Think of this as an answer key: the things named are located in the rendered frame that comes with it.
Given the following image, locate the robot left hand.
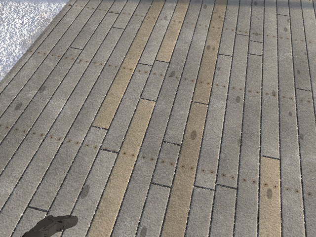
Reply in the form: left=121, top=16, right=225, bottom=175
left=21, top=215, right=78, bottom=237

